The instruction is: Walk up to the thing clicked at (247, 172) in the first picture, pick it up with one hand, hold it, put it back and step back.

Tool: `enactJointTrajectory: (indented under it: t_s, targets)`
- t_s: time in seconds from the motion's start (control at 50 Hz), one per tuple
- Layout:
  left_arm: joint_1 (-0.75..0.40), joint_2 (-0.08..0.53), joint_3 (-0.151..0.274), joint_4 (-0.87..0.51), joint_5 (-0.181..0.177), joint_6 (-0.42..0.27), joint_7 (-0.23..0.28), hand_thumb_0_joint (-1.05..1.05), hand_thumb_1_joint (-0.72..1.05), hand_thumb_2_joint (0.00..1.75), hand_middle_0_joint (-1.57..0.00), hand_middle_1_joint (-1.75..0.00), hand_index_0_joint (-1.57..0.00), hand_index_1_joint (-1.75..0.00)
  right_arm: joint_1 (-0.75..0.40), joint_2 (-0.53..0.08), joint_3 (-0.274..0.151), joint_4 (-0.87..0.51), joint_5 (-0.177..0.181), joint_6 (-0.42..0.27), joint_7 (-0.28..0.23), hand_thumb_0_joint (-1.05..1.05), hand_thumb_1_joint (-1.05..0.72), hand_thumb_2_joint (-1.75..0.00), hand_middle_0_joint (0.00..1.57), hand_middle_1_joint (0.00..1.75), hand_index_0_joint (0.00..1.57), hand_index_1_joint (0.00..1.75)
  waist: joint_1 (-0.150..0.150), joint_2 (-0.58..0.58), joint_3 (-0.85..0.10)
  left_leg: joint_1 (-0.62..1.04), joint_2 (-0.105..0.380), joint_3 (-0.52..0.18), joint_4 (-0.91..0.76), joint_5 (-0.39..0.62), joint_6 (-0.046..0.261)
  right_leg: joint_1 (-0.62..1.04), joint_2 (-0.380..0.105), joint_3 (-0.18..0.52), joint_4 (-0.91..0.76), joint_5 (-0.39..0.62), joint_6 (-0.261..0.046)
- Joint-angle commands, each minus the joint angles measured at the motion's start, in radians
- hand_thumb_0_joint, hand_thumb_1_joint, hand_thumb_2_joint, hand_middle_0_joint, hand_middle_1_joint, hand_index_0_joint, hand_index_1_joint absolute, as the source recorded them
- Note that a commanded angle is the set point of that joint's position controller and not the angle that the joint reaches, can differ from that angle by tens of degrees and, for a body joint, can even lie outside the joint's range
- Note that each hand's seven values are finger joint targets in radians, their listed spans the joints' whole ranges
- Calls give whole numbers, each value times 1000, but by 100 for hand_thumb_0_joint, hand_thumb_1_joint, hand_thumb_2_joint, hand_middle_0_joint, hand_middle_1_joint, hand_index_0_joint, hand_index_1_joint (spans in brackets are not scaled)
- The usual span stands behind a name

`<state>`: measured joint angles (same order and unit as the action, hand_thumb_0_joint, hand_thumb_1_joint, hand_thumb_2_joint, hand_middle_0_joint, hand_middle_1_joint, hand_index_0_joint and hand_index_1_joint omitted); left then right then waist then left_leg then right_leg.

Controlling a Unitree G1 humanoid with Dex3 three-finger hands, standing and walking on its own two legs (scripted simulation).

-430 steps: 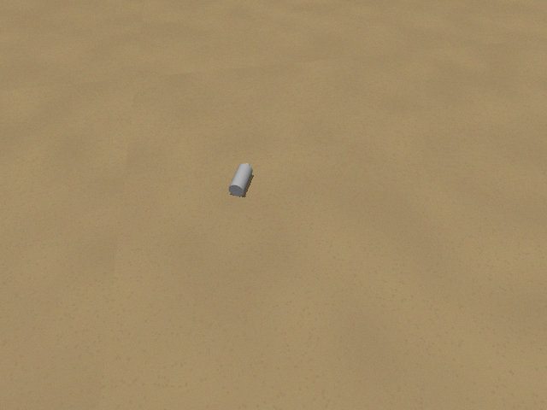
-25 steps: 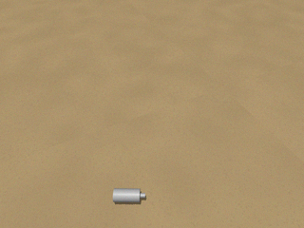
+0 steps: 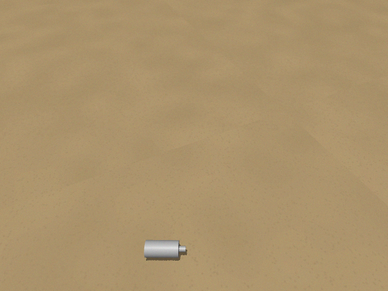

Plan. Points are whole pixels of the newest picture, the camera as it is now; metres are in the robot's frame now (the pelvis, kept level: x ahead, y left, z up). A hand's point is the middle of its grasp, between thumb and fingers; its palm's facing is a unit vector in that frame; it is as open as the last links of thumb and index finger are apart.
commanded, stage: stand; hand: left
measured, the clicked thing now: (165, 248) +0.45 +0.15 -0.74
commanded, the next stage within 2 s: none
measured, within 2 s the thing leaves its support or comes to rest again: neither
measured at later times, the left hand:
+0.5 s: hand out of the picture +0.07 +0.25 -0.16, palm faces -0.04 -0.94 -0.34, open 7.4 cm
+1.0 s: hand out of the picture +0.07 +0.25 -0.16, palm faces -0.04 -0.94 -0.34, open 7.4 cm
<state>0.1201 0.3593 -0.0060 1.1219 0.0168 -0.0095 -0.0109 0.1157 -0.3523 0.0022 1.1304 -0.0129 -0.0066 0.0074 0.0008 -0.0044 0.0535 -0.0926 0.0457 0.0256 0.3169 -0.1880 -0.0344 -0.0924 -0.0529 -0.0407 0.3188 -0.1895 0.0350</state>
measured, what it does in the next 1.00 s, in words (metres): stands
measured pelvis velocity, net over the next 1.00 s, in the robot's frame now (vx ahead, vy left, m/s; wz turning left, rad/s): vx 0.00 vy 0.00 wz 0.00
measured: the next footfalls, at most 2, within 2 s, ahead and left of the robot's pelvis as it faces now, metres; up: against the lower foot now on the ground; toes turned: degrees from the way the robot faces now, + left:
none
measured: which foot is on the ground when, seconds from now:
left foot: down 0.00-1.00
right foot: down 0.00-1.00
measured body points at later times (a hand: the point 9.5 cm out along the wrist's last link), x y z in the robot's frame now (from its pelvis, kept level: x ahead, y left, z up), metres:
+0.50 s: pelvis +0.00 +0.00 +0.00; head +0.01 +0.00 +0.45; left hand +0.07 +0.30 -0.13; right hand +0.07 -0.30 -0.13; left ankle -0.01 +0.14 -0.75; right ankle -0.01 -0.14 -0.75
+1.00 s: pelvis +0.00 +0.00 +0.00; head +0.01 +0.00 +0.45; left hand +0.07 +0.30 -0.13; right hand +0.07 -0.31 -0.13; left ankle -0.01 +0.14 -0.75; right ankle -0.01 -0.14 -0.75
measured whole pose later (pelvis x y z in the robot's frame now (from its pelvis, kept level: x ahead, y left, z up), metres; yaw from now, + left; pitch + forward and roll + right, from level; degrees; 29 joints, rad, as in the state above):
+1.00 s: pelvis +0.00 +0.00 +0.00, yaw +0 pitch -2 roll +0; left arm 0.12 0.36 -0.01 1.12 0.02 -0.01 -0.01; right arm 0.12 -0.35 0.00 1.13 -0.01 -0.01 0.01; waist 0.00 -0.01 0.05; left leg -0.09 0.05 0.03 0.32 -0.19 -0.04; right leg -0.09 -0.05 -0.04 0.31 -0.19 0.03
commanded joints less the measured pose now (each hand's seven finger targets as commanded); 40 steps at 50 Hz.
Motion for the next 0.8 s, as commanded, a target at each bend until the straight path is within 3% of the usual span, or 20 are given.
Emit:
enactJointTrajectory:
  t_s: [0.0,0.26,0.4,0.62,0.78]
  targets:
    - [-28,213,45,-58,-6,-20,19,0,90,90,-20,-30,-20,-30,-30,-217,-45,-61,4,-18,-13,0,-90,-90,20,30,20,30,-3,6,-84,13,98,-60,-38,196,44,10,-97,71,-44,197,-46]
    - [-34,212,47,-61,-4,-17,18,0,90,90,-20,-30,-20,-30,-43,-213,-46,-65,1,-20,-14,0,-90,-90,20,30,20,30,1,6,-70,5,103,-69,-55,165,43,-9,-92,67,-45,136,-46]
    - [-36,215,47,-65,-4,-21,17,0,90,90,-20,-30,-20,-30,-34,-212,-47,-66,2,-21,-13,0,-90,-90,20,30,20,30,-3,8,-103,16,104,-61,-40,195,47,16,-98,73,-35,192,-50]
    - [-25,210,43,-60,-5,-19,19,0,90,90,-20,-30,-20,-30,-38,-207,-48,-62,2,-17,-11,0,-90,-90,20,30,20,30,0,4,-70,6,101,-65,-53,160,42,-8,-89,64,-46,143,-48]
    - [-24,213,45,-64,-4,-23,19,0,90,90,-20,-30,-20,-30,-33,-210,-48,-64,3,-17,-11,0,-90,-90,20,30,20,30,-1,9,-88,17,102,-64,-38,193,43,4,-94,69,-43,189,-50]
